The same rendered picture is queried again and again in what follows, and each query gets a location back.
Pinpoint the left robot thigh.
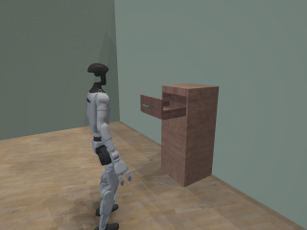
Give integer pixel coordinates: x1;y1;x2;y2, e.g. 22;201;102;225
100;165;108;184

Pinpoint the cabinet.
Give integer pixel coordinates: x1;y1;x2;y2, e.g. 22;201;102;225
161;83;219;188

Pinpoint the handle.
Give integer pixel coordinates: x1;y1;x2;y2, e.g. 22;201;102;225
142;104;153;108

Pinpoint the robot right upper arm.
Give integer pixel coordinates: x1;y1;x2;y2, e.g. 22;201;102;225
95;93;109;133

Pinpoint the robot head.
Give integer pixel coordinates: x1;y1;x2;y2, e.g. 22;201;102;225
87;63;109;93

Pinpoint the right robot hand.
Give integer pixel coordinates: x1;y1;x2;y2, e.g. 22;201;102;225
113;159;131;186

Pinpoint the robot right forearm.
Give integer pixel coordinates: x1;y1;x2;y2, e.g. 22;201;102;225
100;124;121;163

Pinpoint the drawer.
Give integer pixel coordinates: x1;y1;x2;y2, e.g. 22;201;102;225
140;94;187;121

